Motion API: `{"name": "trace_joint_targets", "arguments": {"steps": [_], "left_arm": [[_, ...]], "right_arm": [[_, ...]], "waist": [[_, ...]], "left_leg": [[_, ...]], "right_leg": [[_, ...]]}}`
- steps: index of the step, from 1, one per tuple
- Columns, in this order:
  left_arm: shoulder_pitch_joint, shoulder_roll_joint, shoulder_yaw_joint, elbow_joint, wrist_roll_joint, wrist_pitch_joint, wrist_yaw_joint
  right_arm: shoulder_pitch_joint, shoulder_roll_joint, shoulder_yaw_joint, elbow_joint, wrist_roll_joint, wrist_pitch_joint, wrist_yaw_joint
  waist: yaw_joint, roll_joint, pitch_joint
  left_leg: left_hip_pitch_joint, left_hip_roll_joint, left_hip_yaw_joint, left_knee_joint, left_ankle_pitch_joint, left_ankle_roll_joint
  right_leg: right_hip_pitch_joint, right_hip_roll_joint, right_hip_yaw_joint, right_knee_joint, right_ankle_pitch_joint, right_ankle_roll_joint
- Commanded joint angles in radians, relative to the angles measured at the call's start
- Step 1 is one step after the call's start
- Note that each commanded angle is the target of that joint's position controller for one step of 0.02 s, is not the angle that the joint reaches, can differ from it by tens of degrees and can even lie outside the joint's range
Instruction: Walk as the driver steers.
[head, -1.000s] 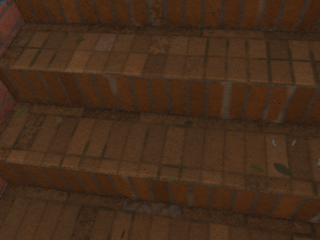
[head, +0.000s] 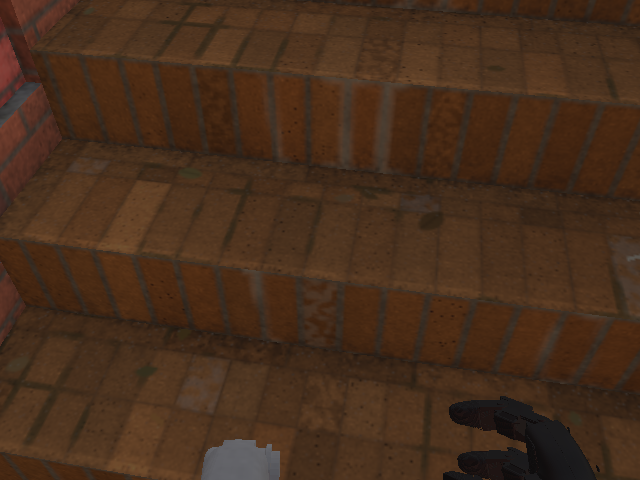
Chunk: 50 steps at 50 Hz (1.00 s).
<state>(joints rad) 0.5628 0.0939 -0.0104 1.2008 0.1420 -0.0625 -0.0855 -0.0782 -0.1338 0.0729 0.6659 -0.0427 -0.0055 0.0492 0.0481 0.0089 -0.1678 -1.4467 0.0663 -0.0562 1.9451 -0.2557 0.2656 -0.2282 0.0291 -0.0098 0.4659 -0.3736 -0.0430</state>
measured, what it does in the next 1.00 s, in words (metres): climbs, turning right: left foot 0.18 m higher, then right foot 0.18 m higher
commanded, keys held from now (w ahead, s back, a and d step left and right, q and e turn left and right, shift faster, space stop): w+e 1.00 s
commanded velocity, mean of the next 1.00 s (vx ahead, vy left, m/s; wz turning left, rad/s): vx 0.50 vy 0.00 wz -0.53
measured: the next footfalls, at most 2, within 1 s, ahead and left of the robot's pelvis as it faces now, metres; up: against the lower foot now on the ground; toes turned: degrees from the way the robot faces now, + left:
left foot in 0.08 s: +0.24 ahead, +0.15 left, +0.18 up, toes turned +0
right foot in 0.60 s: +0.46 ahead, -0.12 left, +0.37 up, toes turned -23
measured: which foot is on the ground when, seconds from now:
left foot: up 0.00-0.06, down 0.08-0.64, up 0.66-1.00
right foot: down 0.00-0.12, up 0.14-0.58, down 0.60-1.00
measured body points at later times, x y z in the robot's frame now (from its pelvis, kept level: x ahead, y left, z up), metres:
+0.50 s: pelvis +0.28 +0.04 +0.19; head +0.28 +0.04 +0.64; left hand +0.52 +0.15 +0.09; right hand +0.12 -0.10 +0.04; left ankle +0.20 +0.15 -0.55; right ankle +0.38 -0.12 -0.25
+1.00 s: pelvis +0.52 -0.03 +0.38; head +0.52 -0.02 +0.83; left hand +0.55 +0.17 +0.21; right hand +0.61 -0.30 +0.28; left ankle +0.71 +0.01 -0.13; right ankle +0.43 -0.10 -0.36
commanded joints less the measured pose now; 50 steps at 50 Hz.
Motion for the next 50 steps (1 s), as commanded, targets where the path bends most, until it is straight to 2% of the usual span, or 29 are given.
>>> {"name": "trace_joint_targets", "arguments": {"steps": [1, 2, 3, 4, 5, 6, 7, 8, 9, 11, 14, 17, 23, 25, 27, 29, 30, 31, 32, 33, 34, 35, 37, 38, 41, 45, 47, 48, 50], "left_arm": [[-0.03, 0.15, 0.019, -0.06, -0.054, -0.026, -0.058], [-0.063, 0.221, 0.027, -0.103, -0.102, -0.06, -0.061], [-0.088, 0.281, 0.044, -0.129, -0.115, -0.084, -0.066], [-0.146, 0.332, 0.062, -0.158, -0.157, -0.1, -0.064], [-0.18, 0.324, 0.075, -0.159, -0.136, -0.104, -0.065], [-0.003, 0.17, 0.033, -0.129, -0.048, -0.094, -0.083], [0.061, 0.122, 0.041, -0.081, -0.052, -0.058, -0.097], [-0.011, 0.136, 0.061, -0.056, -0.106, -0.041, -0.092], [-0.049, 0.08, 0.054, -0.067, -0.123, -0.042, -0.071], [-0.18, 0.036, 0.033, -0.139, -0.1, -0.019, -0.026], [-0.249, -0.008, 0.012, -0.194, -0.113, 0.022, -0.025], [-0.377, 0.003, -0.01, -0.23, -0.137, 0.025, -0.053], [-0.775, 0.077, -0.052, -0.471, -0.143, 0.066, 0.012], [-0.93, 0.092, -0.057, -0.541, -0.127, 0.131, 0.005], [-0.814, 0.074, -0.05, -0.534, -0.138, 0.15, -0.038], [-0.647, 0.07, -0.052, -0.498, -0.12, 0.13, -0.041], [-0.554, 0.112, -0.031, -0.472, -0.128, 0.116, -0.02], [-0.361, 0.204, -0.003, -0.396, -0.144, 0.117, 0.015], [-0.137, 0.268, 0.017, -0.329, -0.137, 0.134, 0.031], [0.017, 0.354, 0.056, -0.248, -0.097, 0.125, 0.025], [-0.016, 0.375, 0.094, -0.196, -0.078, 0.089, 0.042], [-0.09, 0.291, 0.079, -0.174, -0.08, 0.053, 0.042], [-0.256, 0.128, 0.033, -0.139, -0.111, 0.011, 0.014], [-0.326, 0.057, 0.006, -0.123, -0.075, 0.006, -0.003], [-0.388, 0.094, 0.011, -0.17, -0.068, -0.009, 0.001], [-0.186, 0.155, -0.004, -0.123, 0.003, -0.015, 0.007], [-0.128, 0.173, -0.004, -0.125, -0.004, -0.016, -0.006], [-0.267, 0.222, 0.009, -0.191, -0.064, -0.009, -0.027], [-0.201, 0.244, 0.0, -0.208, -0.138, -0.044, -0.041]], "right_arm": [[-0.475, -0.025, 0.029, -0.225, 0.003, 0.048, 0.011], [-0.375, -0.026, 0.019, -0.19, 0.018, 0.043, 0.037], [-0.196, -0.084, 0.004, -0.109, 0.039, 0.046, 0.037], [-0.02, -0.16, -0.026, -0.036, 0.025, 0.043, 0.025], [0.156, -0.195, -0.048, 0.023, 0.014, 0.039, -0.003], [0.431, -0.227, -0.059, 0.116, 0.024, 0.039, -0.02], [0.614, -0.295, -0.09, 0.166, -0.012, 0.049, -0.019], [0.557, -0.314, -0.106, 0.249, -0.014, 0.018, -0.016], [0.388, -0.292, -0.108, 0.277, 0.017, -0.014, -0.005], [0.248, -0.017, -0.05, 0.34, 0.018, -0.037, -0.005], [0.202, 0.087, -0.034, 0.375, -0.011, -0.067, -0.017], [0.332, 0.011, -0.051, 0.412, -0.056, -0.069, -0.009], [0.55, -0.016, -0.027, 0.492, -0.133, -0.088, 0.018], [0.539, -0.07, -0.035, 0.472, -0.094, -0.087, 0.053], [0.552, -0.216, -0.057, 0.462, -0.023, -0.127, 0.065], [0.566, -0.317, -0.094, 0.451, 0.006, -0.14, 0.051], [0.584, -0.322, -0.104, 0.456, -0.008, -0.136, 0.062], [0.628, -0.261, -0.102, 0.414, -0.09, -0.135, 0.06], [0.62, -0.248, -0.101, 0.383, -0.102, -0.117, 0.102], [0.526, -0.167, -0.114, 0.385, -0.062, -0.09, 0.131], [0.51, -0.115, -0.107, 0.385, -0.01, -0.07, 0.129], [0.467, -0.061, -0.092, 0.35, -0.022, -0.077, 0.11], [0.347, -0.012, -0.071, 0.276, -0.028, -0.073, 0.07], [0.32, -0.005, -0.058, 0.236, -0.014, -0.06, 0.048], [0.309, -0.029, -0.04, 0.24, 0.013, -0.041, 0.023], [0.076, -0.083, -0.029, 0.125, -0.004, -0.042, 0.008], [-0.039, -0.126, -0.033, 0.062, 0.009, -0.032, -0.021], [-0.113, -0.148, -0.031, 0.02, 0.0, -0.012, -0.028], [-0.068, -0.081, -0.026, 0.017, -0.006, 0.01, -0.02]], "waist": [[-0.025, -0.135, 0.066], [-0.095, -0.236, 0.008], [-0.148, -0.201, -0.076], [-0.214, -0.209, -0.101], [-0.253, -0.171, -0.169], [-0.246, 0.14, -0.502], [-0.294, 0.322, -0.454], [-0.253, 0.238, -0.108], [-0.16, 0.2, 0.036], [-0.064, -0.083, -0.011], [0.036, -0.052, 0.024], [-0.007, 0.07, 0.065], [-0.07, 0.002, 0.077], [-0.074, 0.052, 0.095], [0.033, 0.131, 0.035], [0.083, 0.199, -0.009], [0.1, 0.25, -0.055], [0.095, 0.106, -0.288], [0.164, -0.004, -0.384], [0.198, -0.183, -0.235], [0.157, -0.082, -0.092], [0.087, -0.097, 0.042], [-0.05, -0.009, 0.085], [-0.121, 0.047, 0.064], [-0.143, -0.109, 0.081], [-0.077, 0.026, 0.04], [-0.033, -0.046, 0.071], [-0.071, -0.054, 0.064], [-0.088, -0.185, 0.085]], "left_leg": [[0.615, 0.012, 0.196, -0.421, -0.142, -0.051], [0.819, -0.084, 0.266, -0.393, -0.148, -0.127], [0.866, -0.126, 0.241, -0.511, 0.049, -0.132], [0.827, -0.178, 0.239, -0.801, -0.015, -0.139], [1.02, -0.153, 0.121, -1.002, 0.023, -0.108], [1.55, 0.089, -0.348, -1.103, 0.4, 0.108], [1.506, 0.294, -0.888, -1.504, -0.064, 0.216], [1.265, 0.269, -0.857, -1.587, -0.486, 0.084], [1.123, 0.246, -0.691, -1.544, -0.418, 0.054], [1.119, 0.221, -0.383, -1.501, -0.136, 0.002], [1.076, 0.137, -0.005, -1.542, 0.191, -0.093], [1.105, 0.171, 0.058, -1.679, 0.121, -0.032], [1.23, 0.17, 0.201, -1.868, 0.032, -0.076], [1.054, 0.204, 0.251, -2.023, 0.31, -0.038], [1.145, 0.237, 0.311, -1.856, 1.446, 0.0], [1.564, 0.298, 0.303, -1.678, 1.859, -0.023], [1.625, 0.283, 0.294, -1.564, 1.997, -0.029], [1.318, 0.223, 0.233, -1.287, 1.842, -0.098], [1.048, 0.11, 0.149, -1.039, 1.303, -0.082], [0.718, -0.099, 0.029, -0.448, 0.342, -0.147], [0.485, -0.098, -0.181, -0.078, 0.37, -0.121], [0.348, -0.108, -0.208, 0.105, 0.371, -0.114], [0.262, -0.094, -0.2, 0.174, 0.328, -0.061], [0.267, -0.063, -0.169, 0.145, 0.338, -0.038], [0.2, -0.055, -0.034, 0.318, 0.099, -0.083], [0.178, -0.016, 0.043, 0.167, 0.17, -0.097], [0.227, 0.031, 0.004, -0.023, 0.113, -0.159], [0.533, 0.005, 0.113, -0.369, -0.16, -0.185], [0.728, -0.077, 0.218, -0.405, -0.322, -0.256]], "right_leg": [[-0.54, -0.209, 0.203, -0.546, 0.413, -0.263], [-0.531, -0.224, 0.183, -0.451, 1.064, -0.301], [-0.31, -0.255, 0.142, -0.316, 1.65, -0.269], [-0.013, -0.251, 0.107, -0.152, 1.889, -0.215], [-0.013, -0.261, 0.128, 0.064, 1.886, -0.18], [-0.325, -0.195, 0.17, 0.444, 1.391, -0.151], [-0.543, 0.034, 0.251, 0.984, 0.46, -0.132], [-0.789, 0.014, 0.341, 1.401, 0.523, -0.139], [-0.914, 0.019, 0.3, 1.578, 0.531, -0.142], [-0.972, 0.003, 0.31, 1.63, 0.497, -0.228], [-0.997, -0.056, 0.229, 1.573, 0.42, -0.243], [-1.143, -0.043, 0.108, 1.906, 0.252, -0.254], [-1.263, -0.152, -0.015, 1.424, 0.331, -0.291], [-0.941, -0.15, -0.123, 1.171, 0.083, -0.242], [-0.684, -0.031, -0.241, 1.081, 0.059, -0.184], [-0.703, 0.049, -0.234, 0.714, 0.027, -0.166], [-0.559, 0.102, -0.226, 0.587, 0.024, -0.164], [-0.087, 0.039, 0.04, 0.652, 0.48, -0.25], [0.2, -0.029, 0.372, 0.334, 0.284, -0.304], [0.181, -0.169, 0.757, -0.023, 0.053, -0.368], [0.103, -0.209, 0.777, -0.062, -0.177, -0.277], [-0.03, -0.179, 0.712, -0.014, -0.222, -0.258], [-0.157, -0.137, 0.538, 0.005, -0.11, -0.23], [-0.228, -0.118, 0.432, -0.008, 0.04, -0.208], [-0.321, -0.077, 0.262, -0.082, 0.169, -0.21], [-0.359, -0.059, 0.29, -0.115, -0.025, -0.169], [-0.343, -0.098, 0.324, -0.166, 0.076, -0.191], [-0.519, -0.101, 0.254, -0.316, 0.11, -0.219], [-0.485, -0.222, 0.364, -0.348, 0.484, -0.325]]}}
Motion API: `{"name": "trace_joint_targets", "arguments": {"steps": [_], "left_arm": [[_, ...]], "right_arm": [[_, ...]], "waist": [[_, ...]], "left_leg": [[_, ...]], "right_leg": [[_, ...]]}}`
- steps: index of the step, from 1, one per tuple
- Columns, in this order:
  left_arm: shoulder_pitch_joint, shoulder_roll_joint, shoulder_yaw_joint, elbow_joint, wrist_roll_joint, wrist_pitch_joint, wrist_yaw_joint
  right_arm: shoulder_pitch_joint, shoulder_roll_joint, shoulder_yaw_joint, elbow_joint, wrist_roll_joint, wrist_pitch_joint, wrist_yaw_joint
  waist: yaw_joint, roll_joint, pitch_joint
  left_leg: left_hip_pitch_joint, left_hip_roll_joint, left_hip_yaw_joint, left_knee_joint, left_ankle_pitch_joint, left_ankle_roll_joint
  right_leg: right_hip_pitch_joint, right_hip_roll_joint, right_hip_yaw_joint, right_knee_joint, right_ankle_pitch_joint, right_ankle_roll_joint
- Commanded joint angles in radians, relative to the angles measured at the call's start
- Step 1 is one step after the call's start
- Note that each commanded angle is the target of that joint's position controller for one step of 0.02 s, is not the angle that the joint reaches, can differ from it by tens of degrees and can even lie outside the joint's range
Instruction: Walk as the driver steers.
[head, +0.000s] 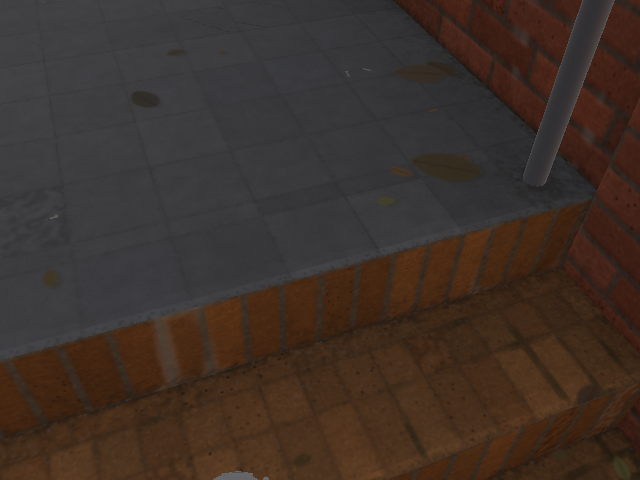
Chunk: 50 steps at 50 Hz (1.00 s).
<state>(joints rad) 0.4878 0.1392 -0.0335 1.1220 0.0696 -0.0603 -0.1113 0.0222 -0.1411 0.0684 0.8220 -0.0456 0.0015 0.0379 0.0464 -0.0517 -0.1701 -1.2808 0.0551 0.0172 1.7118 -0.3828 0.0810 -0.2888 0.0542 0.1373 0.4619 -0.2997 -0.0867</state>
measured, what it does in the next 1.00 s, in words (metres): climbs: left foot 0.18 m higher, then right foot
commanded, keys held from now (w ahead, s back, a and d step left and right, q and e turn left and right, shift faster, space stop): w+e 0.42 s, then w+q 0.58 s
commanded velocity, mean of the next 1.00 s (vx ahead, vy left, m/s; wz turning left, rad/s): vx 0.38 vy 0.10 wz -0.16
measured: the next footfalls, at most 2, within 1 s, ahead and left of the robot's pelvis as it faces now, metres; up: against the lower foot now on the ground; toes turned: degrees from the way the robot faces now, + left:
left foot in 0.04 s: +0.18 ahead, +0.14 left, +0.18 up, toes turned -2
right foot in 0.76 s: +0.42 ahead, -0.26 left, +0.19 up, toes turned -26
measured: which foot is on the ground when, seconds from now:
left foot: up 0.00-0.02, down 0.04-0.72, up 0.74-1.00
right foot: down 0.00-0.06, up 0.08-0.74, down 0.76-1.00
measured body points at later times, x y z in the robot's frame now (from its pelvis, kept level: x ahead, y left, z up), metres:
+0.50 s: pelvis +0.21 +0.02 +0.17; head +0.20 +0.03 +0.62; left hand +0.47 +0.15 +0.07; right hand +0.10 -0.10 +0.02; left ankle +0.14 +0.14 -0.56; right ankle +0.30 -0.17 -0.31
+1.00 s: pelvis +0.45 -0.06 +0.20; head +0.47 -0.05 +0.64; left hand +0.51 +0.24 +0.06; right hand +0.71 -0.34 +0.22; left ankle +0.54 +0.07 -0.20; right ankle +0.39 -0.24 -0.55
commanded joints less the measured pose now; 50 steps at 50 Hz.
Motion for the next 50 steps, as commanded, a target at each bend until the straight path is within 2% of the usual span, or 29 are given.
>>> {"name": "trace_joint_targets", "arguments": {"steps": [1, 2, 3, 4, 5, 6, 7, 9, 11, 17, 22, 27, 28, 30, 32, 33, 34, 35, 36, 37, 38, 39, 40, 42, 44, 46, 47, 48, 50], "left_arm": [[-0.151, 0.245, 0.04, -0.136, -0.046, -0.063, -0.018], [-0.131, 0.288, 0.066, -0.148, -0.079, -0.077, -0.023], [-0.13, 0.267, 0.077, -0.143, -0.06, -0.081, -0.024], [-0.072, 0.142, 0.059, -0.147, -0.006, -0.076, -0.029], [-0.144, 0.073, 0.047, -0.146, -0.007, -0.041, -0.032], [-0.231, 0.12, 0.076, -0.142, -0.048, -0.035, -0.014], [-0.233, 0.117, 0.081, -0.122, -0.066, -0.032, 0.007], [-0.235, 0.104, 0.07, -0.125, -0.042, -0.033, 0.021], [-0.262, 0.056, 0.057, -0.137, -0.038, -0.021, 0.023], [-0.486, 0.128, 0.049, -0.288, -0.062, 0.007, -0.011], [-0.504, 0.098, 0.058, -0.296, -0.034, 0.049, 0.022], [-0.698, 0.01, 0.035, -0.354, -0.027, 0.067, 0.057], [-0.606, 0.071, 0.057, -0.444, -0.001, 0.053, 0.06], [-0.607, 0.064, 0.06, -0.439, -0.015, 0.059, 0.076], [-0.635, 0.042, 0.052, -0.451, -0.025, 0.038, 0.1], [-0.975, -0.139, -0.033, -0.522, 0.016, 0.118, 0.055], [-0.852, -0.075, -0.005, -0.46, 0.016, 0.122, 0.045], [-0.482, 0.111, 0.067, -0.374, -0.025, 0.006, 0.091], [-0.281, 0.108, 0.072, -0.332, -0.065, -0.042, 0.121], [-0.135, 0.15, 0.093, -0.286, -0.04, -0.064, 0.15], [-0.029, 0.278, 0.125, -0.257, -0.033, -0.059, 0.182], [0.188, 0.384, 0.16, -0.267, -0.051, -0.033, 0.192], [0.1, 0.398, 0.162, -0.335, -0.087, -0.019, 0.205], [-0.27, 0.271, 0.141, -0.396, -0.052, 0.003, 0.23], [-0.195, 0.201, 0.114, -0.347, -0.02, -0.019, 0.262], [-0.061, 0.102, 0.073, -0.229, 0.017, -0.043, 0.229], [-0.106, 0.065, 0.056, -0.218, 0.01, -0.058, 0.197], [-0.305, 0.137, 0.056, -0.273, -0.005, -0.063, 0.176], [-0.679, 0.37, 0.107, -0.35, -0.016, -0.064, 0.156]], "right_arm": [[-0.077, -0.099, -0.028, -0.135, 0.01, 0.005, 0.001], [-0.029, -0.18, -0.059, -0.138, 0.019, -0.016, -0.007], [0.084, -0.216, -0.073, -0.117, 0.011, -0.029, -0.024], [0.297, -0.244, -0.086, -0.062, 0.01, -0.043, -0.041], [0.501, -0.313, -0.099, -0.016, -0.047, -0.038, -0.065], [0.504, -0.285, -0.093, 0.017, -0.042, -0.068, -0.055], [0.371, -0.259, -0.096, 0.031, -0.009, -0.085, -0.031], [0.274, -0.065, -0.069, 0.122, 0.027, -0.075, -0.011], [0.191, 0.06, -0.041, 0.14, 0.027, -0.081, -0.018], [0.22, -0.024, -0.04, 0.172, -0.067, -0.125, -0.004], [0.454, 0.0, -0.012, 0.242, -0.089, -0.147, 0.036], [0.684, 0.074, -0.001, 0.347, -0.075, -0.131, 0.064], [0.466, -0.092, -0.062, 0.23, 0.077, -0.137, -0.06], [0.432, -0.086, -0.076, 0.192, 0.052, -0.127, -0.124], [0.446, -0.08, -0.092, 0.204, 0.047, -0.11, -0.13], [0.769, 0.029, -0.052, 0.385, -0.024, -0.108, 0.018], [0.68, -0.007, -0.07, 0.32, -0.014, -0.123, 0.044], [0.468, -0.149, -0.115, 0.211, 0.027, -0.092, -0.039], [0.453, -0.232, -0.142, 0.174, 0.078, -0.103, -0.073], [0.376, -0.283, -0.165, 0.145, 0.13, -0.114, -0.081], [0.386, -0.127, -0.148, 0.085, 0.109, -0.09, -0.085], [0.399, -0.056, -0.151, 0.031, 0.154, -0.102, -0.064], [0.341, -0.102, -0.157, -0.019, 0.148, -0.104, -0.056], [0.112, -0.1, -0.171, -0.129, 0.097, -0.058, -0.07], [-0.002, -0.034, -0.153, -0.218, 0.048, -0.009, -0.088], [-0.209, 0.077, -0.08, -0.389, 0.036, 0.0, -0.112], [-0.244, 0.109, -0.041, -0.477, 0.05, -0.002, -0.126], [-0.159, 0.066, -0.036, -0.49, 0.059, 0.009, -0.13], [0.234, -0.019, -0.058, -0.42, 0.069, 0.046, -0.116]], "waist": [[-0.131, -0.096, 0.05], [-0.149, -0.096, -0.029], [-0.157, -0.046, -0.163], [-0.197, 0.196, -0.356], [-0.299, 0.403, -0.303], [-0.297, 0.395, -0.045], [-0.189, 0.343, 0.102], [-0.087, 0.061, 0.082], [-0.022, 0.042, 0.113], [-0.035, 0.056, 0.082], [-0.083, 0.063, 0.135], [-0.152, 0.115, 0.157], [0.006, 0.159, 0.379], [-0.023, 0.152, 0.332], [-0.039, 0.148, 0.344], [-0.131, 0.123, 0.001], [-0.101, 0.117, 0.084], [-0.014, 0.129, 0.143], [0.08, 0.219, 0.058], [0.155, 0.249, -0.011], [0.077, -0.005, -0.077], [0.158, -0.151, -0.415], [0.197, -0.213, -0.592], [0.06, -0.303, -0.212], [0.036, -0.32, 0.042], [0.011, -0.203, 0.202], [-0.072, -0.109, 0.253], [-0.21, 0.044, 0.255], [-0.453, -0.014, 0.168]], "left_leg": [[0.587, -0.09, 0.094, -0.262, -0.101, -0.049], [0.584, -0.157, 0.108, -0.462, -0.192, -0.019], [0.735, -0.116, -0.02, -0.518, 0.075, 0.055], [1.134, 0.061, -0.472, -0.732, 0.075, 0.226], [1.311, 0.26, -1.055, -1.183, -0.248, 0.339], [1.134, 0.236, -1.133, -1.273, -0.583, 0.268], [0.932, 0.233, -0.93, -1.251, -0.585, 0.213], [0.866, 0.214, -0.56, -1.175, -0.277, 0.173], [0.82, 0.177, -0.378, -1.204, -0.105, 0.104], [0.867, 0.153, -0.005, -1.419, 0.1, 0.079], [1.218, 0.241, 0.043, -1.456, 0.359, 0.113], [1.539, 0.266, -0.021, -1.499, 0.397, 0.165], [1.22, 0.228, 0.022, -1.615, 0.299, 0.132], [1.192, 0.18, 0.103, -1.623, 0.486, 0.1], [1.279, 0.134, 0.152, -1.571, 0.746, 0.09], [1.401, 0.283, -0.006, -1.546, 1.0, 0.182], [1.548, 0.187, 0.115, -1.44, 1.184, 0.123], [1.492, 0.031, 0.149, -1.178, 1.339, 0.096], [1.188, 0.027, 0.097, -0.938, 1.152, 0.045], [1.024, -0.028, 0.082, -0.748, 0.738, -0.008], [0.52, -0.098, 0.112, -0.359, -0.201, -0.057], [0.473, -0.148, -0.048, 0.108, -0.328, -0.083], [0.599, -0.112, -0.134, 0.262, -0.062, -0.108], [0.487, -0.06, -0.062, 0.52, 0.063, -0.136], [0.214, -0.047, -0.155, 0.894, -0.101, -0.096], [-0.139, -0.081, -0.24, 1.038, -0.398, -0.013], [-0.126, -0.066, -0.256, 0.762, -0.49, 0.024], [0.112, -0.069, -0.115, 0.428, -0.347, 0.017], [0.803, -0.131, 0.043, 0.004, -0.093, -0.031]], "right_leg": [[-0.251, -0.311, 0.199, -0.277, 0.849, -0.276], [-0.034, -0.278, 0.171, -0.147, 1.289, -0.257], [0.03, -0.231, 0.114, 0.061, 1.53, -0.195], [-0.3, -0.095, 0.112, 0.373, 1.233, -0.138], [-0.664, 0.083, 0.148, 0.785, 0.243, -0.066], [-0.868, 0.062, 0.253, 1.247, 0.327, -0.076], [-0.922, 0.028, 0.222, 1.328, 0.409, -0.097], [-0.877, 0.0, 0.15, 1.419, 0.401, -0.134], [-0.872, -0.045, 0.148, 1.357, 0.357, -0.132], [-0.965, -0.066, -0.002, 1.32, 0.479, -0.171], [-1.182, -0.099, 0.035, 1.326, 0.411, -0.162], [-1.407, -0.161, -0.051, 1.273, 0.324, -0.151], [-1.071, -0.162, -0.135, 1.195, -0.007, 0.01], [-0.808, -0.192, -0.195, 1.012, -0.038, 0.049], [-0.687, -0.17, -0.248, 0.702, 0.02, 0.044], [-0.715, -0.137, -0.309, 0.709, 0.11, -0.025], [-0.691, -0.135, -0.314, 0.55, 0.116, -0.021], [-0.429, 0.032, -0.447, 0.321, -0.022, -0.001], [0.119, -0.015, -0.31, -0.047, 0.421, 0.048], [0.396, -0.098, -0.217, -0.235, 0.773, 0.086], [0.841, -0.437, 0.018, 0.132, 1.776, 0.092], [1.016, -0.672, 0.167, 0.271, 2.556, -0.136], [0.778, -0.643, 0.247, 0.12, 2.183, -0.26], [0.331, -0.484, 0.228, -0.052, 0.951, -0.274], [0.262, -0.516, 0.118, -0.081, 0.848, -0.188], [0.254, -0.479, -0.052, -0.094, 0.805, -0.112], [0.138, -0.444, -0.165, -0.207, 0.716, -0.02], [-0.077, -0.404, -0.365, -0.378, 0.705, 0.036], [-0.479, -0.282, -0.645, -0.424, 1.047, 0.038]]}}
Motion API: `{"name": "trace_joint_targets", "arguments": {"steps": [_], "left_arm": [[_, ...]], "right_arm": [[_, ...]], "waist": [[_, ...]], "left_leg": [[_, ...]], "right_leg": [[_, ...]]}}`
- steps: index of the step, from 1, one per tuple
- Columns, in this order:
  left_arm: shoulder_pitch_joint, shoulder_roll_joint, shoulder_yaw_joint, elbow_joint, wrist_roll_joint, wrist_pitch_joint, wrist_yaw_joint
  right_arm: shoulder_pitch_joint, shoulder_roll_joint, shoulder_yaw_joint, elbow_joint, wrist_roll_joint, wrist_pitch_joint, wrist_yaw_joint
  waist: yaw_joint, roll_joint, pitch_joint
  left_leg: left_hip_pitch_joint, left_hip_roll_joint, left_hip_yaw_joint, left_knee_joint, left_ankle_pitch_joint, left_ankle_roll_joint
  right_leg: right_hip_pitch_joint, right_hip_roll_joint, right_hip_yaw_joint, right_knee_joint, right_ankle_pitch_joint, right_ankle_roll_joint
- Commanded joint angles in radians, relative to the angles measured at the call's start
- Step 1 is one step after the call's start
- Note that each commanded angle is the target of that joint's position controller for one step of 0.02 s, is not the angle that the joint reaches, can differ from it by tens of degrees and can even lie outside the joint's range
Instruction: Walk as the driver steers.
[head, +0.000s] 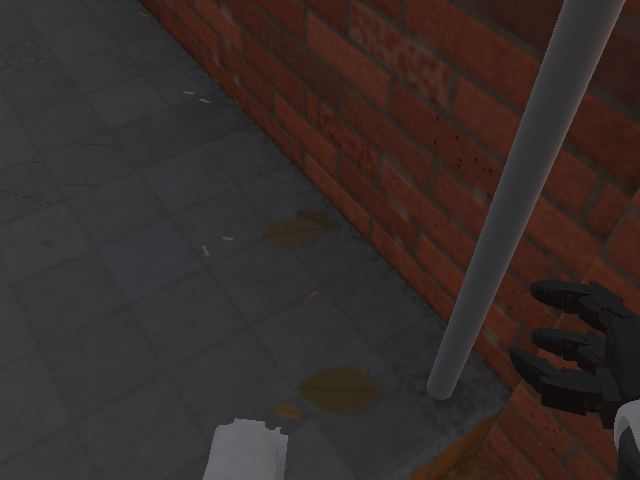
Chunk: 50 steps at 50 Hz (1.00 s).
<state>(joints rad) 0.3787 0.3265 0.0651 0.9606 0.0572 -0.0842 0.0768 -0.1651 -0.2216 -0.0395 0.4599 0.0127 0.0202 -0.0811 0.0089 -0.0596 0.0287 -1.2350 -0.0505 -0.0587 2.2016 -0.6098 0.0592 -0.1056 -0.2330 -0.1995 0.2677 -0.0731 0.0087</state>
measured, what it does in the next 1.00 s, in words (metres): climbs, turning left: left foot 0.18 m higher, then right foot 0.23 m higher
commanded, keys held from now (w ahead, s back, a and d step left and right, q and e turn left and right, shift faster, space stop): w+q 1.00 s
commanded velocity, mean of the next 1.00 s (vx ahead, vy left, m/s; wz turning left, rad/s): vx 0.38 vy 0.16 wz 0.57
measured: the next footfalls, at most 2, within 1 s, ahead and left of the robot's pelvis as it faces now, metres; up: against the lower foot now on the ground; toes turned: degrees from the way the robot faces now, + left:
left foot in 0.10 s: +0.09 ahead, +0.11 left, +0.18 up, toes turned +3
right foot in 0.80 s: +0.28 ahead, -0.13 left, +0.41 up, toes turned +29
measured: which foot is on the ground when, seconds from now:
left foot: up 0.00-0.08, down 0.10-0.92, up 0.94-1.00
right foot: down 0.00-0.08, up 0.10-0.78, down 0.80-0.94, up 0.96-1.00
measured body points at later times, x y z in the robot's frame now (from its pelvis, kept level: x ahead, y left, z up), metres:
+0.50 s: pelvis +0.04 +0.04 +0.16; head +0.05 +0.06 +0.61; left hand +0.16 +0.33 +0.07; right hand +0.16 -0.19 +0.05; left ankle +0.06 +0.10 -0.57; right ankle +0.13 -0.05 -0.36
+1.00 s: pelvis +0.25 -0.04 +0.20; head +0.26 -0.01 +0.65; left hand +0.35 +0.25 +0.13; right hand +0.45 -0.23 +0.08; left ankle +0.11 +0.07 -0.43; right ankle +0.23 -0.27 -0.49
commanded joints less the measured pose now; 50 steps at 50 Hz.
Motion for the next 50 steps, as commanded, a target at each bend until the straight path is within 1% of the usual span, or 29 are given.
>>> {"name": "trace_joint_targets", "arguments": {"steps": [1, 2, 3, 4, 5, 6, 7, 8, 10, 13, 17, 20, 29, 30, 31, 33, 34, 35, 36, 39, 42, 43, 44, 45, 46, 47, 48, 49, 50], "left_arm": [[-0.599, 0.279, 0.049, -0.239, -0.048, -0.066, -0.042], [-0.571, 0.276, 0.064, -0.272, -0.087, -0.064, -0.032], [-0.586, 0.255, 0.083, -0.302, -0.1, -0.046, -0.045], [-0.507, 0.156, 0.07, -0.308, -0.074, -0.007, -0.056], [-0.298, 0.032, 0.051, -0.372, 0.036, 0.068, -0.07], [-0.185, -0.078, 0.01, -0.368, 0.098, 0.097, -0.049], [-0.117, -0.145, -0.02, -0.377, 0.116, 0.093, -0.04], [-0.064, -0.128, -0.014, -0.362, 0.12, 0.088, -0.03], [-0.176, -0.057, -0.005, -0.385, 0.098, 0.074, -0.014], [-0.319, -0.032, -0.014, -0.417, 0.045, 0.1, -0.016], [-0.434, -0.065, -0.022, -0.438, -0.005, 0.096, -0.022], [-0.367, -0.079, -0.013, -0.408, -0.008, 0.104, -0.011], [-0.476, -0.077, -0.031, -0.474, -0.007, 0.08, 0.001], [-0.239, -0.11, -0.07, -0.337, 0.02, -0.017, -0.09], [-0.25, -0.075, -0.066, -0.321, 0.017, -0.052, -0.113], [-0.395, -0.075, -0.08, -0.362, 0.028, -0.082, -0.12], [-0.548, -0.136, -0.074, -0.498, 0.04, 0.0, -0.063], [-0.598, -0.115, -0.075, -0.53, 0.03, 0.04, -0.037], [-0.512, -0.153, -0.117, -0.497, 0.011, -0.006, -0.076], [-0.556, -0.153, -0.138, -0.482, 0.048, -0.012, -0.111], [-0.756, -0.152, -0.144, -0.561, 0.04, -0.021, -0.125], [-0.755, -0.151, -0.122, -0.593, 0.026, -0.007, -0.114], [-0.6, -0.094, -0.08, -0.554, -0.013, 0.007, -0.103], [-0.316, 0.005, -0.029, -0.499, -0.024, 0.017, -0.105], [0.033, 0.103, 0.009, -0.324, -0.028, 0.036, -0.124], [0.076, 0.166, 0.033, -0.282, 0.013, 0.035, -0.128], [0.105, 0.187, 0.051, -0.25, 0.02, 0.024, -0.141], [0.305, -0.075, -0.003, -0.114, 0.031, 0.005, -0.134], [0.087, -0.225, -0.066, -0.101, 0.009, 0.033, -0.162]], "right_arm": [[0.594, -0.025, 0.03, -0.027, 0.016, 0.057, 0.008], [0.709, -0.088, -0.001, 0.031, 0.005, 0.073, 0.006], [0.816, -0.133, -0.016, 0.058, 0.027, 0.061, 0.012], [0.641, -0.162, -0.031, 0.029, -0.004, 0.061, 0.032], [0.35, -0.256, -0.067, 0.015, 0.0, 0.051, 0.029], [0.244, -0.273, -0.072, -0.018, -0.011, 0.048, 0.029], [0.25, -0.165, -0.041, 0.036, 0.014, 0.053, 0.051], [0.241, -0.081, -0.012, 0.039, -0.006, 0.066, 0.065], [0.172, -0.051, -0.008, 0.027, -0.031, 0.051, 0.079], [0.312, -0.09, -0.033, 0.081, -0.03, -0.022, 0.089], [0.463, -0.096, -0.042, 0.105, -0.046, -0.041, 0.06], [0.439, -0.098, -0.04, 0.089, -0.064, -0.041, 0.064], [0.587, -0.124, -0.05, 0.153, -0.027, -0.09, 0.077], [0.483, 0.009, 0.049, 0.108, -0.061, -0.12, 0.132], [0.491, -0.011, 0.048, 0.127, -0.045, -0.113, 0.15], [0.56, -0.048, 0.044, 0.127, -0.026, -0.103, 0.135], [0.72, -0.205, -0.059, 0.247, -0.001, -0.112, 0.073], [0.748, -0.205, -0.058, 0.267, -0.013, -0.104, 0.056], [0.684, -0.074, 0.024, 0.257, -0.056, -0.13, 0.099], [0.718, -0.081, 0.009, 0.321, -0.04, -0.149, 0.087], [0.707, -0.138, -0.018, 0.321, -0.02, -0.111, 0.085], [0.599, -0.145, -0.025, 0.295, 0.004, -0.117, 0.079], [0.59, -0.174, -0.029, 0.282, -0.037, -0.114, 0.091], [0.512, -0.236, -0.058, 0.254, -0.03, -0.11, 0.116], [0.547, -0.112, -0.024, 0.241, -0.097, -0.107, 0.15], [0.467, -0.046, -0.031, 0.196, -0.05, -0.118, 0.179], [0.491, 0.031, -0.015, 0.165, -0.049, -0.111, 0.173], [0.171, -0.104, -0.02, 0.125, 0.065, -0.094, 0.107], [0.314, -0.053, -0.016, 0.147, 0.103, -0.056, 0.076]], "waist": [[-0.427, -0.127, -0.178], [-0.432, -0.061, -0.371], [-0.439, -0.022, -0.489], [-0.307, 0.135, -0.357], [-0.041, 0.495, -0.363], [0.04, 0.56, -0.503], [0.122, 0.476, -0.456], [0.143, 0.326, -0.376], [0.072, 0.289, -0.125], [-0.017, 0.11, -0.014], [-0.118, 0.086, -0.011], [-0.091, 0.143, -0.063], [-0.138, 0.143, 0.01], [-0.055, 0.238, -0.083], [-0.052, 0.107, -0.075], [-0.119, 0.05, -0.06], [-0.176, 0.069, -0.006], [-0.19, 0.124, 0.056], [-0.174, 0.236, -0.118], [-0.171, 0.179, -0.088], [-0.212, 0.148, -0.164], [-0.134, 0.161, -0.178], [-0.03, 0.152, -0.297], [0.097, 0.07, -0.367], [0.087, -0.162, -0.668], [0.105, -0.262, -0.382], [0.08, -0.347, -0.349], [0.283, -0.158, 0.127], [0.067, -0.148, 0.203]], "left_leg": [[0.991, -0.042, 0.1, -0.641, 0.124, -0.014], [1.066, -0.071, -0.012, -0.757, 0.101, 0.019], [1.161, -0.019, -0.057, -1.127, 0.193, 0.035], [1.08, -0.03, -0.164, -1.525, 0.226, 0.118], [1.312, 0.023, -0.564, -1.695, 0.264, 0.219], [1.311, 0.07, -0.484, -1.553, 0.461, 0.181], [1.083, 0.002, -0.28, -1.435, 0.412, 0.118], [0.931, -0.029, -0.231, -1.473, 0.175, 0.06], [0.679, -0.045, -0.333, -1.624, -0.077, 0.06], [0.701, -0.013, -0.427, -1.728, -0.102, 0.055], [0.921, 0.061, -0.536, -1.836, -0.039, 0.109], [0.941, 0.088, -0.578, -1.838, -0.06, 0.171], [1.138, 0.137, -0.67, -1.904, -0.017, 0.299], [1.013, 0.159, -0.767, -1.752, 0.006, 0.242], [1.059, 0.174, -0.7, -1.748, 0.052, 0.253], [1.11, 0.139, -0.719, -1.709, 0.071, 0.234], [1.211, 0.122, -0.616, -1.857, 0.118, 0.27], [1.203, 0.109, -0.649, -1.866, 0.203, 0.282], [1.108, 0.13, -0.779, -1.723, 0.138, 0.214], [1.308, 0.161, -0.8, -1.713, 0.123, 0.208], [1.297, 0.121, -0.769, -1.719, 0.203, 0.174], [1.038, 0.039, -0.658, -1.748, 0.428, 0.133], [0.803, -0.056, -0.592, -1.753, 0.908, 0.115], [0.711, -0.092, -0.614, -1.489, 1.129, 0.037], [0.533, -0.155, -0.577, -1.259, 0.972, -0.017], [0.101, -0.269, -0.512, -1.045, 0.349, -0.013], [0.12, -0.211, -0.354, -0.724, 0.238, 0.014], [0.126, -0.137, -0.17, -0.657, 0.245, 0.111], [0.18, -0.186, -0.136, -0.652, 0.002, 0.156]], "right_leg": [[-0.534, -0.03, -0.223, -0.161, 1.2, -0.094], [-0.239, 0.013, -0.124, 0.184, 1.44, -0.095], [-0.099, -0.02, -0.014, 0.538, 1.269, -0.12], [-0.177, 0.032, 0.067, 0.877, 0.43, -0.109], [-0.84, 0.281, 0.246, 1.456, -0.283, -0.039], [-0.97, 0.34, 0.434, 1.879, -0.309, -0.051], [-0.844, 0.271, 0.401, 1.884, -0.183, -0.038], [-0.821, 0.257, 0.363, 1.808, -0.1, -0.017], [-0.856, 0.249, 0.298, 1.825, -0.064, -0.011], [-0.894, 0.216, 0.264, 1.588, -0.063, -0.01], [-0.966, 0.235, 0.178, 1.32, -0.106, 0.013], [-0.966, 0.267, 0.201, 1.482, -0.107, 0.002], [-1.156, 0.261, 0.225, 1.568, -0.241, -0.008], [-1.114, 0.238, 0.398, 1.741, -0.237, -0.047], [-1.158, 0.247, 0.37, 1.78, -0.295, -0.058], [-1.254, 0.247, 0.324, 1.746, -0.322, -0.064], [-1.233, 0.236, 0.157, 1.568, -0.29, -0.042], [-1.237, 0.211, 0.162, 1.525, -0.313, -0.027], [-1.218, 0.196, 0.35, 1.652, -0.284, -0.027], [-1.437, 0.183, 0.392, 1.625, -0.397, -0.074], [-1.308, 0.182, 0.345, 1.227, -0.579, -0.043], [-0.956, 0.205, 0.234, 1.047, -0.622, -0.012], [-0.436, 0.272, 0.196, 0.888, -0.497, 0.053], [-0.082, 0.195, 0.374, 0.499, -0.286, 0.017], [0.485, 0.045, 0.589, 0.542, 0.259, -0.12], [0.554, -0.041, 0.717, 0.449, 0.346, -0.086], [0.511, -0.149, 0.718, 0.415, 0.638, -0.185], [0.205, 0.109, 0.245, 0.035, 0.266, -0.037], [0.195, 0.135, 0.153, -0.348, 0.255, -0.029]]}}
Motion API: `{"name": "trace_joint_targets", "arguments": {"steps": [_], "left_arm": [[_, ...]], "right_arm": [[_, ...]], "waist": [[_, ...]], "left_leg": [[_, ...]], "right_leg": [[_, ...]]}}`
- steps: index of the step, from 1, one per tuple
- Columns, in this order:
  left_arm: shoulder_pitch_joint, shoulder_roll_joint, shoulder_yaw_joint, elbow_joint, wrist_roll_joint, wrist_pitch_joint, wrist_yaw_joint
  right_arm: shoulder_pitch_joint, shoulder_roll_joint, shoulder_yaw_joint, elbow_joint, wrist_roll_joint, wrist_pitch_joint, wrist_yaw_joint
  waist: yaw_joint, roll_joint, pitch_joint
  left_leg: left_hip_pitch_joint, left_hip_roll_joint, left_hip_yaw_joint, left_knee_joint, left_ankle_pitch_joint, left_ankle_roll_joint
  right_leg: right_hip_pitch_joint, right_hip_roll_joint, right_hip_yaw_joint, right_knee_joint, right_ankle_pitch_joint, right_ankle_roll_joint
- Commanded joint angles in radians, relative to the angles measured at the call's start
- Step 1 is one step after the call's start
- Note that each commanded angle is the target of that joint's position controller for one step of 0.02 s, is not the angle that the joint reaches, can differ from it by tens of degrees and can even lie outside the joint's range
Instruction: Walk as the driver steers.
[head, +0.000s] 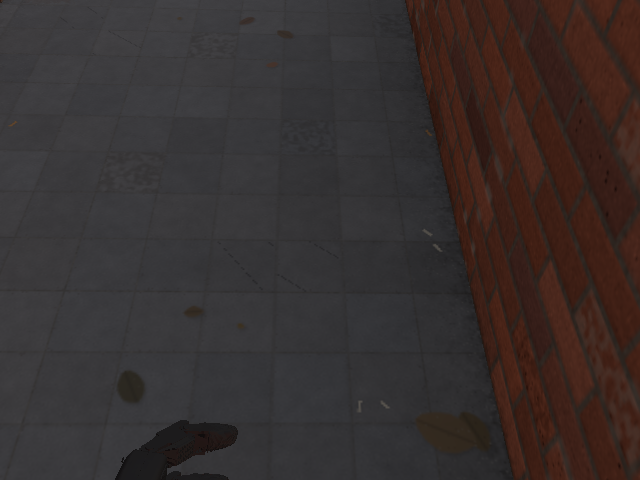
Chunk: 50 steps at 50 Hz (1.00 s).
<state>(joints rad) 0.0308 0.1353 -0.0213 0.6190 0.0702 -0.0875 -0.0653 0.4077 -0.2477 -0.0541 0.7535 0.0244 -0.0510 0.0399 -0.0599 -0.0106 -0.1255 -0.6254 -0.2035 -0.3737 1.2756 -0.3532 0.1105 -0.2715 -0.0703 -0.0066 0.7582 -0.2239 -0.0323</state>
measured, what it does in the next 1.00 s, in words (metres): climbs, turning left: right foot 0.23 m lower, then left foot 0.19 m higher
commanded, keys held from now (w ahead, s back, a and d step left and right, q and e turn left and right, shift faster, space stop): w+q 0.66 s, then w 0.34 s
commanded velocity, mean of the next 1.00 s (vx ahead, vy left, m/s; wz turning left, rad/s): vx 0.45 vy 0.01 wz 0.50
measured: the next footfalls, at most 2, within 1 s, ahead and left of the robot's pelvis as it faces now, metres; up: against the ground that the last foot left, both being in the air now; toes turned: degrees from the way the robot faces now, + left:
right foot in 0.02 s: -0.17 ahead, -0.20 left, -0.23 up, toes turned -1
left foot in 0.26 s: +0.23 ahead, +0.09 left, -0.04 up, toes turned -11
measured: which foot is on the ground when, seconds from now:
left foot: up 0.00-0.24, down 0.26-0.62, up 0.64-0.90, down 0.92-1.00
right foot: up 0.00-0.00, down 0.02-0.28, up 0.30-0.60, down 0.62-0.90, up 0.92-1.00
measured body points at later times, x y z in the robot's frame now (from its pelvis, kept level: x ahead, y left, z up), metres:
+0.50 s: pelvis +0.15 -0.04 +0.06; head +0.20 -0.04 +0.51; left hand +0.51 +0.14 +0.09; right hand +0.01 -0.24 -0.06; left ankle +0.19 +0.10 -0.58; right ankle +0.20 -0.20 -0.42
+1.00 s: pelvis +0.27 +0.06 +0.08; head +0.26 +0.09 +0.53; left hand +0.50 +0.34 +0.07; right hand +0.14 -0.19 -0.02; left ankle +0.29 +0.13 -0.58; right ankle +0.26 -0.19 -0.46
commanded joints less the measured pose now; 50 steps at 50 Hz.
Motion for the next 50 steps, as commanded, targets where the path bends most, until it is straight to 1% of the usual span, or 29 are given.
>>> {"name": "trace_joint_targets", "arguments": {"steps": [1, 2, 3, 4, 5, 7, 8, 10, 11, 12, 13, 14, 15, 16, 18, 21, 23, 27, 28, 31, 32, 33, 34, 36, 43, 46, 47, 48, 50], "left_arm": [[0.232, -0.088, -0.013, 0.194, -0.031, 0.065, -0.076], [0.275, -0.024, 0.005, 0.237, -0.062, 0.054, -0.119], [0.257, 0.136, 0.068, 0.233, 0.01, 0.061, -0.118], [0.417, 0.25, 0.155, 0.241, -0.006, 0.018, 0.125], [0.701, 0.252, 0.133, 0.346, 0.052, -0.007, 0.191], [0.783, 0.244, 0.127, 0.426, 0.095, -0.046, 0.21], [0.547, 0.232, 0.111, 0.345, 0.095, -0.055, 0.188], [0.012, 0.323, 0.116, 0.089, -0.073, -0.048, 0.123], [0.007, 0.329, 0.106, -0.018, -0.111, -0.022, 0.151], [0.087, 0.407, 0.114, -0.028, -0.117, -0.007, 0.151], [0.032, 0.452, 0.119, 0.093, 0.18, 0.068, -0.057], [-0.022, 0.353, 0.136, 0.022, 0.142, 0.112, -0.096], [0.232, 0.247, 0.104, 0.017, 0.147, 0.129, -0.139], [0.266, 0.271, 0.092, 0.121, 0.057, 0.125, -0.166], [0.018, 0.188, 0.053, 0.011, -0.018, 0.07, -0.112], [-0.083, 0.173, 0.03, -0.073, 0.024, -0.013, -0.02], [-0.041, 0.197, 0.042, -0.095, -0.017, 0.003, -0.018], [-0.145, 0.156, 0.031, -0.24, -0.046, 0.052, -0.043], [-0.126, 0.137, 0.012, -0.208, -0.037, 0.058, -0.052], [0.267, 0.103, 0.052, -0.03, 0.008, 0.016, -0.06], [0.247, 0.161, 0.049, -0.051, 0.005, -0.012, -0.07], [0.219, 0.144, 0.047, -0.027, 0.025, -0.02, -0.079], [0.079, 0.146, 0.045, -0.032, -0.036, -0.033, -0.074], [-0.114, 0.07, 0.023, -0.084, -0.059, -0.05, -0.027], [-0.245, 0.178, 0.08, -0.16, 0.004, -0.042, 0.043], [-0.333, 0.087, 0.069, -0.228, 0.04, 0.008, 0.011], [-0.192, -0.149, 0.041, -0.258, -0.009, 0.021, 0.009], [0.202, -0.268, 0.031, -0.181, 0.008, 0.009, -0.018], [0.121, 0.08, 0.109, -0.025, -0.035, -0.015, 0.036]], "right_arm": [[-0.263, -0.025, 0.008, -0.18, 0.088, 0.064, -0.045], [-0.233, -0.014, 0.022, -0.264, 0.0, 0.118, -0.004], [-0.113, 0.041, 0.05, -0.262, -0.061, 0.13, 0.038], [-0.354, -0.025, 0.003, -0.262, -0.051, 0.1, -0.002], [-0.593, 0.019, 0.03, -0.377, -0.07, 0.057, -0.049], [-0.958, 0.105, 0.082, -0.562, -0.063, 0.033, -0.06], [-0.908, 0.082, 0.08, -0.595, -0.054, 0.057, -0.046], [-0.383, -0.03, 0.06, -0.429, -0.085, 0.085, -0.022], [-0.3, -0.137, 0.007, -0.331, -0.115, 0.11, -0.001], [-0.045, -0.18, -0.029, -0.265, -0.104, 0.123, 0.0], [0.076, 0.054, 0.074, -0.367, 0.006, 0.195, 0.101], [0.212, -0.072, 0.023, -0.218, 0.049, 0.149, 0.096], [0.342, -0.19, 0.006, -0.037, 0.075, 0.125, 0.072], [0.414, -0.252, 0.006, -0.055, 0.055, 0.13, 0.059], [0.418, -0.214, 0.012, 0.003, 0.02, 0.04, 0.04], [0.32, 0.02, 0.077, 0.122, 0.005, -0.069, 0.038], [0.069, -0.072, 0.05, 0.089, -0.014, -0.092, 0.045], [-0.077, -0.147, 0.027, -0.062, 0.064, -0.108, 0.013], [-0.059, -0.136, 0.029, -0.069, 0.024, -0.102, 0.015], [-0.032, -0.061, -0.012, -0.062, -0.024, -0.048, 0.062], [0.01, 0.083, 0.008, -0.134, -0.022, -0.061, 0.065], [-0.054, 0.068, 0.011, -0.115, -0.074, -0.07, 0.055], [0.013, 0.145, 0.039, -0.048, -0.067, -0.065, 0.039], [0.177, 0.22, 0.074, 0.074, -0.062, -0.041, 0.007], [0.662, 0.031, -0.026, 0.272, -0.013, -0.027, 0.044], [0.756, 0.094, -0.03, 0.327, -0.107, -0.034, 0.066], [0.637, -0.086, -0.056, 0.267, -0.102, -0.044, 0.094], [0.526, -0.219, -0.037, 0.161, -0.047, -0.062, 0.086], [0.408, -0.128, -0.013, 0.133, -0.022, -0.073, 0.037]], "waist": [[0.014, -0.055, 0.341], [-0.072, -0.148, 0.19], [-0.099, -0.246, -0.027], [0.12, -0.038, -0.053], [0.248, 0.062, -0.009], [0.297, -0.132, 0.105], [0.121, -0.064, 0.197], [-0.215, 0.126, -0.007], [-0.187, 0.181, -0.141], [-0.258, -0.015, -0.273], [-0.526, -0.672, -0.208], [-0.396, -0.213, -0.159], [-0.156, 0.267, -0.275], [-0.196, 0.153, -0.288], [-0.213, 0.026, 0.093], [-0.141, 0.168, 0.138], [-0.007, -0.046, 0.166], [0.088, -0.016, 0.097], [0.053, -0.001, 0.056], [0.167, -0.077, 0.05], [0.118, -0.391, -0.054], [0.074, -0.337, 0.128], [-0.011, -0.24, 0.168], [-0.078, -0.12, 0.078], [-0.255, 0.004, 0.212], [-0.354, 0.221, 0.324], [-0.132, 0.468, 0.284], [0.129, 0.563, 0.0], [0.023, 0.32, 0.228]], "left_leg": [[-0.338, -0.055, 0.252, 0.187, -0.181, 0.068], [-0.557, -0.042, 0.333, 0.406, -0.198, 0.004], [-0.651, 0.012, 0.379, 0.686, -0.313, -0.02], [-0.856, -0.025, 0.387, 0.927, -0.702, -0.039], [-1.14, -0.029, 0.357, 1.136, -0.754, -0.056], [-1.663, 0.047, 0.049, 1.4, -1.014, 0.002], [-1.545, 0.142, 0.04, 1.107, -0.896, 0.016], [-0.345, 0.154, 0.332, 0.233, -0.379, 0.025], [0.219, -0.042, 0.447, 0.167, -0.219, -0.011], [0.457, -0.123, 0.455, 0.182, -0.214, -0.024], [0.324, -0.11, 0.527, 0.267, -0.112, -0.109], [0.251, -0.182, 0.307, -0.127, 0.004, 0.064], [0.406, 0.037, -0.382, -0.458, 0.331, 0.409], [0.231, 0.189, -0.849, -0.711, -0.063, 0.482], [0.033, 0.226, -0.95, -0.751, -0.622, 0.33], [-0.125, 0.131, -0.695, -0.487, -0.414, 0.19], [-0.333, 0.11, -0.356, -0.543, -0.345, 0.102], [-0.859, -0.063, -0.131, -0.723, -0.456, 0.067], [-0.792, -0.028, -0.116, -0.659, -0.443, 0.048], [-0.572, 0.001, -0.11, -0.243, -0.207, 0.039], [-0.718, -0.107, -0.031, 0.089, -0.131, -0.049], [-0.95, 0.044, 0.005, 0.38, -0.015, -0.062], [-0.928, 0.185, 0.117, 0.551, 0.082, -0.105], [-0.641, 0.244, 0.213, 0.581, 0.02, -0.154], [0.289, 0.207, 0.392, 0.019, 0.158, -0.202], [0.386, 0.218, 0.297, -0.504, 0.212, -0.124], [0.437, 0.186, 0.11, -0.548, 0.725, -0.104], [0.604, 0.275, -0.399, -0.724, 0.914, -0.075], [0.459, 0.386, -0.668, -0.924, -0.283, -0.057]], "right_leg": [[0.335, -0.052, -0.059, -0.909, 0.608, 0.007], [0.619, -0.154, -0.005, -0.497, 1.25, -0.07], [0.83, -0.311, -0.037, -0.27, 1.583, -0.163], [1.099, -0.337, 0.038, -0.312, 2.158, -0.079], [1.242, -0.391, 0.111, -0.301, 2.039, -0.083], [1.376, -0.489, 0.155, -0.323, 1.789, -0.106], [1.111, -0.486, 0.08, -0.419, 1.439, -0.054], [0.233, -0.301, -0.143, -0.743, 0.684, -0.011], [-0.037, -0.194, -0.183, -0.672, 1.168, -0.092], [0.021, -0.227, -0.169, -0.366, 1.695, -0.132], [-0.078, -0.303, -0.092, -0.16, 2.33, -0.272], [-0.137, -0.172, -0.113, 0.266, 2.04, -0.254], [-0.415, 0.086, -0.014, 0.945, 0.443, -0.106], [-0.446, 0.193, 0.227, 1.332, 0.138, -0.079], [-0.729, 0.179, 0.272, 1.43, 0.06, -0.046], [-0.785, 0.143, 0.401, 1.556, -0.211, -0.128], [-0.578, 0.099, 0.285, 1.119, -0.278, -0.103], [0.251, 0.089, 0.008, 0.4, -0.286, 0.215], [0.345, 0.052, 0.039, 0.243, -0.108, 0.212], [0.538, 0.043, -0.037, 0.113, -0.003, -0.006], [0.587, -0.305, 0.583, -0.218, -0.154, -0.342], [0.427, -0.385, 0.857, -0.391, -0.602, -0.337], [0.269, -0.401, 0.775, -0.415, -0.653, -0.291], [0.003, -0.357, 0.517, -0.47, -0.598, -0.242], [-0.233, -0.128, -0.199, -0.443, -0.345, 0.063], [-0.117, -0.022, -0.198, 0.299, -0.401, 0.028], [-0.358, 0.156, -0.089, 0.804, -0.506, -0.045], [-0.479, 0.252, 0.156, 0.926, -0.363, -0.08], [-0.776, 0.094, 0.141, 1.251, -0.119, -0.024]]}}
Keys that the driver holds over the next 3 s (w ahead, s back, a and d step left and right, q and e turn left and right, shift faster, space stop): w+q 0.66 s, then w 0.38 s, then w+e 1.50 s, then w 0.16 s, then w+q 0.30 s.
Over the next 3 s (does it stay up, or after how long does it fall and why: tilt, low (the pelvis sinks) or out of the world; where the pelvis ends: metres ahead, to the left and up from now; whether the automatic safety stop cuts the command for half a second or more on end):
stays up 1.19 0.14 0.14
